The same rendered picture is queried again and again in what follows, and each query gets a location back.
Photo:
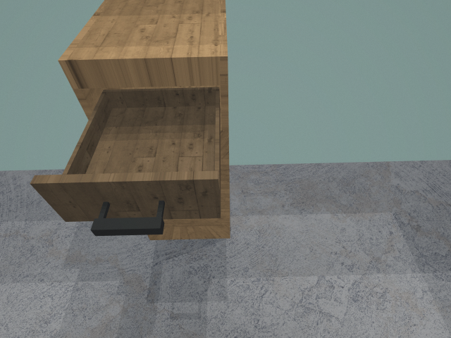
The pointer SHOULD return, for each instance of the cabinet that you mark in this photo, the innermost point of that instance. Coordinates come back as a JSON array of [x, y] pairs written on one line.
[[157, 44]]

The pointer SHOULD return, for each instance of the drawer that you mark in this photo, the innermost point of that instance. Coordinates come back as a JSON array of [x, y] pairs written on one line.
[[139, 147]]

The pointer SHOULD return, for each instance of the handle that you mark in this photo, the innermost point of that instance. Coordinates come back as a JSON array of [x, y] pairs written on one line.
[[103, 226]]

